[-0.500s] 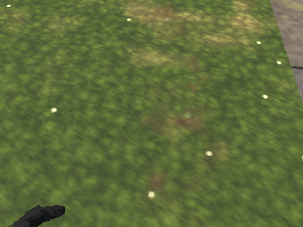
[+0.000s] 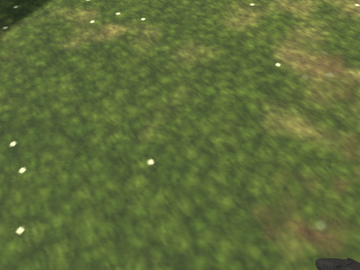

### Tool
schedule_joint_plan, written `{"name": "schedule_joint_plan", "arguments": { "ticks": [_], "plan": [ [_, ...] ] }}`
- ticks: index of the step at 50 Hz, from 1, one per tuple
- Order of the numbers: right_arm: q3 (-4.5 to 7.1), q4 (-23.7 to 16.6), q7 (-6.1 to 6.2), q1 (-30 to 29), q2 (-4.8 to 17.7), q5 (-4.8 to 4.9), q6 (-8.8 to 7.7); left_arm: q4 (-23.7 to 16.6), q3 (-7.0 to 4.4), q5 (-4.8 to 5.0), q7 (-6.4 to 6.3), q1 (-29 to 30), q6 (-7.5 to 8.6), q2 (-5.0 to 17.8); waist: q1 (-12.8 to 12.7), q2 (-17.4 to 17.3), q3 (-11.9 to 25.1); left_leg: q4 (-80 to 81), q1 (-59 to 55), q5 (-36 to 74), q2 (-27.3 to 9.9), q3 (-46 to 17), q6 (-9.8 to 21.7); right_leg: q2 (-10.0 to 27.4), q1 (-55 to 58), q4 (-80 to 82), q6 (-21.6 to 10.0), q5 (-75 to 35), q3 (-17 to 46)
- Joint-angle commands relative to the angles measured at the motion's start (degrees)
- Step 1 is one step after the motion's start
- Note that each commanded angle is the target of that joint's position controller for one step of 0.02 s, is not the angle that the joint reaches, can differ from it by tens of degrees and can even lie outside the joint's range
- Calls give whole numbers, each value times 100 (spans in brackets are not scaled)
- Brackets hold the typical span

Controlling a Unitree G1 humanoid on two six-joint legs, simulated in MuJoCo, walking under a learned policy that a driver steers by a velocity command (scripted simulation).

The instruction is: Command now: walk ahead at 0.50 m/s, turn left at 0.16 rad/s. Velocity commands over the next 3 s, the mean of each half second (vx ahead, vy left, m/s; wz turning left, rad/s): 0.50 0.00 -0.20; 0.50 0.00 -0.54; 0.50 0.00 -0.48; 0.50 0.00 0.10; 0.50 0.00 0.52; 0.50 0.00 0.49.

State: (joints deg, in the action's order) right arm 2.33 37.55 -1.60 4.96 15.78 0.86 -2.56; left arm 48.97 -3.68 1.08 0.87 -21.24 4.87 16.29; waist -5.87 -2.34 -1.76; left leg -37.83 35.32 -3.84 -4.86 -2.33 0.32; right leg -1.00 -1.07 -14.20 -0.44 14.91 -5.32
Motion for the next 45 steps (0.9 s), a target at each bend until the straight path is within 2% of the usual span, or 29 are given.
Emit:
{"name": "schedule_joint_plan", "arguments": {
  "ticks": [1,3,4,5,6,7,8,9,10,11,13,15,18,22,26,29,30,31,32,33,34,35,36,37,38,39,40,42,45],
  "plan": [
    [74,-543,-57,-566,367,32,-120,-221,-238,75,-27,105,2,1085,171,706,-126,478,-307,11,153,208,130,1585,-59,388,-948,-1869,835],
    [146,-511,-65,-342,521,5,-130,-141,-252,104,-54,148,-66,1174,424,773,7,767,-829,-244,316,348,319,1640,138,-48,-821,-2735,747],
    [239,-347,-45,199,664,-29,-128,-121,-234,122,-74,220,-93,1161,767,732,330,1000,-1687,-132,479,501,457,1477,41,-708,-685,-3564,513],
    [390,-90,9,1038,942,-55,-116,-103,-154,87,-86,135,-97,985,1140,625,850,986,-3046,-56,455,419,619,1193,-498,-1775,-509,-3660,337],
    [525,55,112,2084,1444,-121,-77,-277,22,-118,-84,121,-69,590,1502,-273,1724,841,-4765,141,-886,-1093,1017,812,-1816,-3764,-246,-1614,138],
    [516,66,93,2061,1662,-141,-69,-344,162,-39,-53,-459,31,117,1093,-1509,2344,1668,-5811,-1132,-1922,-3578,1787,-58,-3591,-5363,-39,1895,662],
    [391,50,76,1935,1117,-93,-98,-281,-12,114,-34,-5,82,798,1323,-697,1787,1955,-5319,-1747,-1754,-3390,1579,220,-4161,-5907,-86,1815,1234],
    [314,68,72,1605,929,-65,-134,-436,-74,190,-19,401,104,938,1210,-573,1042,2078,-4625,-1532,-1571,-2511,1364,451,-4388,-5851,-150,1250,1142],
    [257,70,54,1242,748,-81,-167,-428,-68,138,-48,552,82,849,1004,-262,704,2248,-3951,-1094,-1320,-1924,1233,684,-4169,-5611,-119,748,1057],
    [219,75,35,963,568,-105,-204,-408,-91,61,-63,564,30,791,833,-307,418,2456,-3446,-721,-1109,-1433,1160,818,-3974,-5338,-71,389,1066],
    [220,148,32,746,452,-160,-317,-302,-77,78,-65,298,-124,571,582,-413,333,2798,-2887,-164,-958,-826,1109,932,-3457,-5212,20,-31,1112],
    [258,275,59,732,508,-182,-401,-333,-64,76,-80,383,-227,423,508,-230,164,2970,-2711,411,-953,-334,1119,924,-3582,-5038,104,-331,1165],
    [299,453,135,855,605,-213,-415,-478,-54,37,-62,753,-243,348,569,-81,-5,3059,-2871,867,-898,253,1072,858,-3937,-4275,173,-1108,1250],
    [337,601,212,998,782,-159,-366,-721,38,-2,86,1495,-200,189,836,26,-234,3177,-3019,917,-821,911,901,747,-3732,-2931,80,-2016,772],
    [398,834,249,1400,930,-57,-200,-1089,80,4,235,2121,-194,169,1042,85,-417,2856,-3914,1443,-1086,1163,835,649,-4045,-2295,-146,-1643,468],
    [450,837,307,1320,1125,-12,-46,-1248,-11,17,324,2001,-216,354,793,-164,-113,2012,-4332,3676,-1151,1386,662,252,-3486,-2188,-440,-828,30],
    [469,812,339,1267,1205,0,8,-1216,-88,24,322,1670,-238,487,574,-291,139,1438,-4363,4590,-1134,1441,594,31,-3002,-2243,-568,-515,-129],
    [475,788,364,1190,1256,7,58,-1085,-219,40,295,1013,-252,717,190,-306,501,499,-4160,4954,-1035,1512,490,-195,-2122,-2117,-738,-444,-192],
    [441,740,392,1117,1217,16,53,-861,-415,42,206,73,-277,1064,-319,-103,969,-874,-3332,4203,-794,1596,270,-269,-576,-1689,-981,-778,84],
    [242,502,337,1587,560,-197,-54,-778,-583,47,80,-348,-321,1721,-34,1251,1531,-3010,-951,69,-91,1504,-99,1143,1622,-1686,-1764,-717,2510],
    [109,355,242,1531,379,-140,-301,-969,-518,44,101,-233,-246,1711,110,1360,2383,-4276,447,-3085,874,175,-207,2049,2572,-605,-2608,218,5364],
    [230,204,147,787,835,102,-478,-967,-386,-9,119,-180,-188,1271,-186,787,1909,-4386,1083,-2709,501,-396,-58,1932,2312,-267,-2235,260,4803],
    [208,94,129,528,816,172,-570,-966,-334,-6,112,83,-137,1072,-28,573,1191,-3966,1162,-2200,251,-328,65,1713,1510,-240,-2003,-32,3994],
    [215,161,169,541,777,51,-591,-1022,-276,11,104,480,-119,890,277,197,712,-3404,869,-1851,16,-289,49,1449,606,-210,-1802,-614,3351],
    [270,217,199,621,853,-73,-544,-1112,-213,-30,78,773,-111,694,487,275,507,-2986,438,-1614,-139,-289,-7,1248,-56,-113,-1708,-1169,2901],
    [289,232,192,720,849,-113,-466,-1202,-188,-84,54,907,-112,643,632,399,443,-2815,103,-1469,-190,-292,-74,1120,-483,12,-1692,-1456,2728],
    [285,225,194,791,784,-145,-401,-1229,-201,-75,31,947,-103,674,699,419,426,-2594,-29,-1389,-187,-234,-173,1051,-729,94,-1720,-1743,2593],
    [242,164,210,672,622,-180,-304,-1198,-242,-57,-37,845,-86,830,710,423,334,-2043,-117,-1059,-125,-93,-363,913,-1163,156,-1706,-2191,2219],
    [145,-31,203,-26,414,-179,-294,-1120,-285,-7,-132,621,-127,959,465,560,186,-617,-305,107,98,-16,-495,569,-1470,88,-1411,-1881,1831]
  ]
}}
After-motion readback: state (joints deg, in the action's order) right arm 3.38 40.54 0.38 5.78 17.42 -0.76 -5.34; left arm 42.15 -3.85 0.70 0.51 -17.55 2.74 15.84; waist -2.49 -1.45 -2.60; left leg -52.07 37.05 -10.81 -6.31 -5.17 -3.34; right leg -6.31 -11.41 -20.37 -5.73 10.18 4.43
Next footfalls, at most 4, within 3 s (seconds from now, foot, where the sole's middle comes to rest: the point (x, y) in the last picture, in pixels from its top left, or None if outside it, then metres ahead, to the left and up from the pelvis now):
0.10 left None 0.23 0.14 -0.78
0.64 right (240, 263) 0.50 -0.12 -0.78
1.12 left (219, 181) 0.84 -0.04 -0.78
1.62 right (310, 179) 0.88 -0.42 -0.78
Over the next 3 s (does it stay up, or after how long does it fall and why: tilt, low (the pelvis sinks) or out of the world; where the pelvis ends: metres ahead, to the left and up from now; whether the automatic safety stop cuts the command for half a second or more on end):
stays up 1.50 -0.60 0.00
